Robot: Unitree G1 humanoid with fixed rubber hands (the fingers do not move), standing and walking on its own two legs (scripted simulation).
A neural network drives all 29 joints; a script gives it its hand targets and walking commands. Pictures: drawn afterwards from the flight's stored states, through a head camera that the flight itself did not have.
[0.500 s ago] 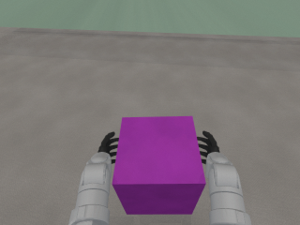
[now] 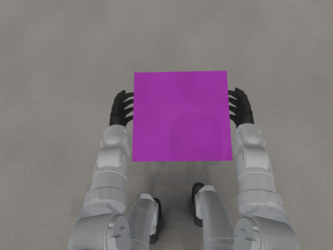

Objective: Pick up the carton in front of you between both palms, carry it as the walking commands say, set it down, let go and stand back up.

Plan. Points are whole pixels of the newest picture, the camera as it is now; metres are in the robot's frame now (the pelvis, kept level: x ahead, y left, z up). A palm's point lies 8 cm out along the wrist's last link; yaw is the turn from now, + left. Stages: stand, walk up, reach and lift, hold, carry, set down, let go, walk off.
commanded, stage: set down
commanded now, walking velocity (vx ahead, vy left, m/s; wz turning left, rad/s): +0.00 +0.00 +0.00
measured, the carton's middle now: (179, 124) +0.41 -0.02 -0.15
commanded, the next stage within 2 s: none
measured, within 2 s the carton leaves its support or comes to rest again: rests again in 1.72 s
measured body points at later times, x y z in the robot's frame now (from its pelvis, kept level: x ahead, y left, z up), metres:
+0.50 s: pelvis -0.01 +0.01 -0.12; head +0.26 -0.02 +0.23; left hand +0.47 +0.11 -0.22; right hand +0.46 -0.19 -0.21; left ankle +0.03 +0.12 -0.67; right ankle +0.10 -0.12 -0.67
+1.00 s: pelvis -0.03 -0.01 -0.24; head +0.31 -0.04 +0.05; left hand +0.52 +0.09 -0.38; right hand +0.51 -0.21 -0.37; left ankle +0.03 +0.12 -0.67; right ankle +0.10 -0.12 -0.67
